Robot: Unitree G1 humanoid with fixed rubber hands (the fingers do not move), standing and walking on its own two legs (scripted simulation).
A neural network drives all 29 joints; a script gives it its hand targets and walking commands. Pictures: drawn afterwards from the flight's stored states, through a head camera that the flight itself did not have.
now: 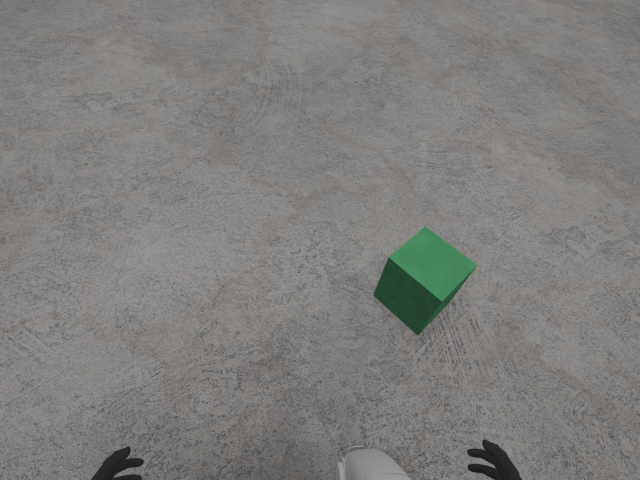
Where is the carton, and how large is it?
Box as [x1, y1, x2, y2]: [373, 226, 476, 334]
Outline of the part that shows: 425,226 388,258 373,295 417,334 446,305 476,265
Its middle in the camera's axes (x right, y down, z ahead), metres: +0.36 +0.16 +1.34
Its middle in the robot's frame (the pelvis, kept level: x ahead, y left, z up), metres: +0.79 -0.38 -0.65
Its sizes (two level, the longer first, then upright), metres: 0.210 0.200 0.250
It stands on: the floor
